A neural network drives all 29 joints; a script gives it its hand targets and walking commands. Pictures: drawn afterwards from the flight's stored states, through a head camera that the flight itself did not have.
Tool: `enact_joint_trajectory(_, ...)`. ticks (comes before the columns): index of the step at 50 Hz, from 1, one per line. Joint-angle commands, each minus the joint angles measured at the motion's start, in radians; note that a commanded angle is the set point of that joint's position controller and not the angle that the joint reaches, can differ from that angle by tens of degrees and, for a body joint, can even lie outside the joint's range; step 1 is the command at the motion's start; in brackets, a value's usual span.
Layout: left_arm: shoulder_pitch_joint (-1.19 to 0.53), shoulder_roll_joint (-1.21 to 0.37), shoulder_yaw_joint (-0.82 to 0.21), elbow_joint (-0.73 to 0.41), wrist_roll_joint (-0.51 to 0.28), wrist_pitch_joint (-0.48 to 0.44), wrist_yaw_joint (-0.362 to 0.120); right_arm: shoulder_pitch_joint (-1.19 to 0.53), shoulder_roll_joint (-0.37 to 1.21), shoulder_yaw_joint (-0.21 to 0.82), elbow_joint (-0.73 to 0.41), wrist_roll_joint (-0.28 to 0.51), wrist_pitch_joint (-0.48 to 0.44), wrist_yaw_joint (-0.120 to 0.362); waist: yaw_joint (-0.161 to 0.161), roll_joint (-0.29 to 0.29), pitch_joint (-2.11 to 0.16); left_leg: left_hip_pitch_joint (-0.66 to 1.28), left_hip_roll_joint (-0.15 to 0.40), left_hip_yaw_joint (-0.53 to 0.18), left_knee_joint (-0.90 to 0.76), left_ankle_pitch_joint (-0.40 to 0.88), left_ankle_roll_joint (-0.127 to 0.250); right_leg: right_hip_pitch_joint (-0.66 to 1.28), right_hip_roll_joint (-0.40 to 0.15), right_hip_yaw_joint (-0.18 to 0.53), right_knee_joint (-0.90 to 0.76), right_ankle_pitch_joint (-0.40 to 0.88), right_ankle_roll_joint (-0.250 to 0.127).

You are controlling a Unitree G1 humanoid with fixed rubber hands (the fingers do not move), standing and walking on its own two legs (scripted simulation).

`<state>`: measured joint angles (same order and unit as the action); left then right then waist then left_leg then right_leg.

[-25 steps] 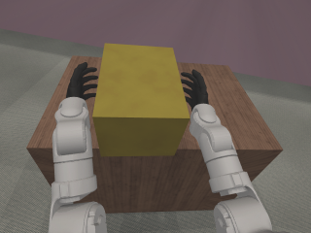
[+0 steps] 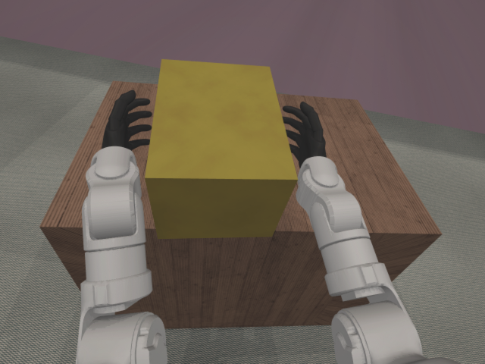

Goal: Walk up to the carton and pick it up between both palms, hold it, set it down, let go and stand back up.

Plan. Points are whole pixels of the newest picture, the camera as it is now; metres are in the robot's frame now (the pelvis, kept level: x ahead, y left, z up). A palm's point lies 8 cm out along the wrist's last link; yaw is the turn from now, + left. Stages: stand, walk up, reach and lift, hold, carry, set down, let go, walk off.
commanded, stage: hold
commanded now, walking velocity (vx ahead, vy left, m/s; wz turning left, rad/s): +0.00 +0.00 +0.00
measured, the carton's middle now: (216, 148) +0.42 +0.03 +0.15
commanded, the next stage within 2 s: none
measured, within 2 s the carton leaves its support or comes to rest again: neither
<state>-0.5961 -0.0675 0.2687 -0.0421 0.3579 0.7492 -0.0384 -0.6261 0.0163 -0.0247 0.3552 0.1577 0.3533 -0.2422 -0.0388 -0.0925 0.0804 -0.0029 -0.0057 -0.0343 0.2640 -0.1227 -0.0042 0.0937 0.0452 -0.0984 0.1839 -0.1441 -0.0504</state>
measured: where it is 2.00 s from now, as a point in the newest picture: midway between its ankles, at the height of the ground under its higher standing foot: outside the picture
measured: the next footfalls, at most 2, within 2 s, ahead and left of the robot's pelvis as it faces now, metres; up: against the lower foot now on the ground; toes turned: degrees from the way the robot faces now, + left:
none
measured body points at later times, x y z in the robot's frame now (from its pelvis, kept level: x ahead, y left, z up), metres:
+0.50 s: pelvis +0.00 +0.00 +0.00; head -0.03 +0.04 +0.45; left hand +0.36 +0.17 +0.20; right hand +0.37 -0.12 +0.20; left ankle +0.03 +0.12 -0.75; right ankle -0.01 -0.08 -0.75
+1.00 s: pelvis -0.01 +0.00 +0.00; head -0.04 +0.03 +0.45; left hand +0.36 +0.17 +0.20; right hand +0.37 -0.12 +0.19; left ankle +0.02 +0.12 -0.75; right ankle -0.01 -0.08 -0.75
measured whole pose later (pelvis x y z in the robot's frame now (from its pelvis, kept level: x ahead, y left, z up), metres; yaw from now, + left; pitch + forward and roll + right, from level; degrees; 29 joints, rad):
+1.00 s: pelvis -0.01 +0.00 +0.00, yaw +0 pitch -9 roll +0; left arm -0.60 -0.07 0.28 -0.02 0.36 0.78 -0.05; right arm -0.63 0.01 -0.01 0.36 0.18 0.40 -0.26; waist -0.04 -0.09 0.07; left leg 0.01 0.00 -0.04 0.27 -0.12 -0.01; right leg 0.11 0.05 -0.11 0.18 -0.14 -0.05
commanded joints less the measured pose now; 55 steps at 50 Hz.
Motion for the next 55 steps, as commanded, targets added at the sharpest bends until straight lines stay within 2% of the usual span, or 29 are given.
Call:
enact_joint_trajectory(1,-0.407,-0.354,-0.368,-0.072,-0.142,-0.027,-0.121,-0.534,0.276,0.260,-0.207,0.061,-0.037,0.052,-0.013,0.079,-0.349,0.096,-0.008,0.019,0.000,0.248,-0.027,0.119,-0.026,0.012,0.014,0.314,0.085)
enact_joint_trajectory(4,-0.403,-0.329,-0.375,-0.086,-0.127,-0.019,-0.122,-0.497,0.274,0.257,-0.204,0.069,-0.029,0.043,-0.024,0.119,-0.307,0.071,-0.005,0.020,-0.010,0.203,-0.033,0.103,-0.032,0.009,0.010,0.292,0.084)
enact_joint_trajectory(7,-0.420,-0.335,-0.390,-0.091,-0.141,-0.022,-0.115,-0.526,0.271,0.260,-0.219,0.067,-0.031,0.047,-0.017,0.108,-0.314,0.091,0.002,0.029,0.005,0.225,-0.039,0.069,-0.034,0.008,0.003,0.263,0.082)
enact_joint_trajectory(11,-0.424,-0.368,-0.393,-0.081,-0.153,-0.014,-0.107,-0.555,0.277,0.270,-0.222,0.082,-0.022,0.050,-0.011,0.122,-0.322,0.099,-0.003,0.023,0.005,0.264,-0.047,0.077,-0.027,0.006,0.007,0.312,0.077)
enact_joint_trajectory(14,-0.449,-0.358,-0.420,-0.134,-0.161,-0.019,-0.110,-0.542,0.286,0.283,-0.239,0.089,-0.017,0.044,-0.028,0.093,-0.371,0.108,-0.006,0.018,0.017,0.285,-0.034,0.094,-0.026,0.013,0.020,0.350,0.082)
enact_joint_trajectory(15,-0.443,-0.364,-0.423,-0.134,-0.168,-0.020,-0.113,-0.541,0.286,0.298,-0.262,0.097,-0.017,0.041,-0.025,0.117,-0.385,0.099,-0.006,0.021,0.014,0.282,-0.038,0.109,-0.033,0.018,0.022,0.356,0.081)
enact_joint_trajectory(16,-0.433,-0.356,-0.432,-0.137,-0.174,-0.018,-0.114,-0.544,0.289,0.301,-0.266,0.103,-0.018,0.039,-0.021,0.108,-0.386,0.104,-0.006,0.025,0.012,0.300,-0.032,0.113,-0.025,0.009,0.023,0.373,0.088)
enact_joint_trajectory(17,-0.448,-0.358,-0.431,-0.147,-0.172,-0.016,-0.112,-0.553,0.297,0.302,-0.267,0.107,-0.016,0.038,-0.032,0.114,-0.395,0.108,-0.004,0.029,0.018,0.312,-0.042,0.097,-0.023,0.017,0.031,0.381,0.083)
enact_joint_trajectory(18,-0.441,-0.355,-0.425,-0.142,-0.169,-0.009,-0.110,-0.558,0.297,0.302,-0.263,0.111,-0.009,0.038,-0.017,0.124,-0.370,0.103,-0.011,0.026,0.017,0.315,-0.035,0.094,-0.027,0.019,0.028,0.383,0.088)
enact_joint_trajectory(23,-0.419,-0.351,-0.369,-0.069,-0.147,0.020,-0.127,-0.541,0.272,0.272,-0.215,0.104,0.023,0.028,-0.014,0.061,-0.286,0.079,0.000,0.026,-0.020,0.175,-0.034,0.077,-0.032,0.002,-0.003,0.253,0.083)
enact_joint_trajectory(25,-0.422,-0.352,-0.351,-0.066,-0.129,0.027,-0.126,-0.545,0.261,0.248,-0.188,0.093,0.028,0.032,-0.014,0.104,-0.255,0.029,-0.009,0.035,-0.033,0.123,-0.024,0.072,-0.039,0.014,0.003,0.209,0.083)
enact_joint_trajectory(26,-0.433,-0.353,-0.337,-0.059,-0.122,0.028,-0.126,-0.550,0.270,0.249,-0.188,0.097,0.027,0.031,0.000,0.095,-0.254,0.020,-0.003,0.034,-0.038,0.115,-0.022,0.079,-0.039,0.010,0.008,0.203,0.087)
enact_joint_trajectory(27,-0.452,-0.349,-0.342,-0.063,-0.125,0.024,-0.126,-0.554,0.285,0.249,-0.183,0.089,0.025,0.032,-0.012,0.112,-0.265,0.021,-0.003,0.034,-0.038,0.119,-0.023,0.096,-0.040,0.014,0.011,0.218,0.091)
enact_joint_trajectory(30,-0.483,-0.356,-0.347,-0.060,-0.127,0.001,-0.128,-0.577,0.287,0.225,-0.199,0.079,0.010,0.038,-0.018,0.079,-0.297,0.048,-0.006,0.035,-0.021,0.126,-0.029,0.073,-0.037,0.016,0.000,0.206,0.085)
enact_joint_trajectory(31,-0.469,-0.345,-0.343,-0.060,-0.130,-0.001,-0.126,-0.584,0.286,0.230,-0.199,0.074,0.010,0.037,-0.010,0.089,-0.310,0.053,-0.009,0.034,-0.023,0.139,-0.027,0.066,-0.036,0.015,0.004,0.219,0.086)
enact_joint_trajectory(34,-0.519,-0.360,-0.378,-0.084,-0.139,-0.002,-0.118,-0.589,0.290,0.225,-0.190,0.065,0.008,0.042,-0.024,0.152,-0.332,0.075,-0.007,0.040,-0.012,0.146,-0.034,0.027,-0.033,0.010,0.004,0.162,0.077)
enact_joint_trajectory(35,-0.523,-0.372,-0.371,-0.078,-0.142,-0.005,-0.119,-0.599,0.297,0.231,-0.179,0.065,0.008,0.047,-0.020,0.121,-0.329,0.064,-0.008,0.043,-0.011,0.138,-0.036,0.026,-0.033,0.006,0.003,0.171,0.073)
enact_joint_trajectory(36,-0.536,-0.367,-0.371,-0.076,-0.140,-0.011,-0.117,-0.598,0.292,0.227,-0.166,0.050,0.007,0.051,-0.030,0.125,-0.345,0.084,-0.005,0.034,-0.014,0.141,-0.041,0.031,-0.030,0.004,0.003,0.178,0.074)
enact_joint_trajectory(38,-0.503,-0.347,-0.362,-0.067,-0.130,-0.010,-0.114,-0.582,0.283,0.202,-0.168,0.048,0.000,0.053,-0.021,0.134,-0.361,0.085,-0.004,0.034,-0.005,0.150,-0.041,0.030,-0.027,0.002,0.013,0.182,0.073)
enact_joint_trajectory(39,-0.496,-0.344,-0.345,-0.047,-0.127,-0.012,-0.114,-0.571,0.269,0.209,-0.173,0.044,-0.002,0.053,-0.011,0.108,-0.334,0.093,-0.003,0.031,0.002,0.162,-0.035,0.035,-0.027,-0.005,0.006,0.196,0.076)
enact_joint_trajectory(41,-0.496,-0.345,-0.350,-0.048,-0.122,-0.012,-0.116,-0.575,0.280,0.213,-0.156,0.048,-0.003,0.053,-0.021,0.114,-0.323,0.068,-0.008,0.041,-0.001,0.173,-0.042,0.050,-0.027,-0.006,0.010,0.209,0.078)
enact_joint_trajectory(42,-0.481,-0.352,-0.339,-0.044,-0.126,-0.007,-0.116,-0.581,0.275,0.216,-0.173,0.050,-0.001,0.052,-0.006,0.098,-0.305,0.055,-0.008,0.031,-0.003,0.184,-0.035,0.071,-0.026,0.001,0.012,0.231,0.079)
enact_joint_trajectory(46,-0.457,-0.351,-0.342,-0.040,-0.138,-0.001,-0.129,-0.555,0.275,0.240,-0.171,0.067,0.011,0.042,-0.018,0.087,-0.326,0.064,-0.011,0.032,-0.003,0.204,-0.035,0.107,-0.026,0.001,0.019,0.294,0.087)
enact_joint_trajectory(47,-0.445,-0.339,-0.332,-0.040,-0.131,0.001,-0.130,-0.562,0.272,0.238,-0.195,0.075,0.011,0.036,-0.004,0.073,-0.332,0.063,-0.009,0.027,-0.008,0.197,-0.026,0.115,-0.032,0.010,0.011,0.289,0.088)
enact_joint_trajectory(48,-0.445,-0.332,-0.338,-0.047,-0.135,-0.001,-0.130,-0.570,0.284,0.255,-0.214,0.084,0.010,0.031,-0.016,0.068,-0.325,0.064,-0.008,0.026,-0.010,0.192,-0.024,0.126,-0.029,0.009,0.009,0.287,0.089)
enact_joint_trajectory(49,-0.452,-0.348,-0.354,-0.070,-0.141,-0.003,-0.130,-0.560,0.291,0.260,-0.213,0.089,0.011,0.028,-0.016,0.102,-0.325,0.059,-0.012,0.033,-0.015,0.192,-0.024,0.111,-0.033,0.014,0.009,0.288,0.090)
enact_joint_trajectory(51,-0.461,-0.344,-0.355,-0.070,-0.145,-0.004,-0.126,-0.554,0.293,0.259,-0.193,0.095,0.007,0.028,-0.017,0.117,-0.306,0.055,-0.009,0.032,-0.015,0.182,-0.030,0.084,-0.038,0.007,0.012,0.256,0.087)
enact_joint_trajectory(53,-0.477,-0.355,-0.351,-0.060,-0.137,-0.012,-0.124,-0.549,0.307,0.262,-0.182,0.084,0.002,0.032,-0.002,0.078,-0.299,0.048,-0.003,0.041,-0.024,0.146,-0.024,0.074,-0.040,0.001,-0.002,0.193,0.088)
enact_joint_trajectory(55,-0.466,-0.356,-0.337,-0.038,-0.141,-0.023,-0.119,-0.572,0.315,0.239,-0.188,0.058,-0.006,0.042,0.003,0.076,-0.290,0.019,-0.002,0.036,-0.030,0.117,-0.011,0.073,-0.042,0.008,0.000,0.186,0.088)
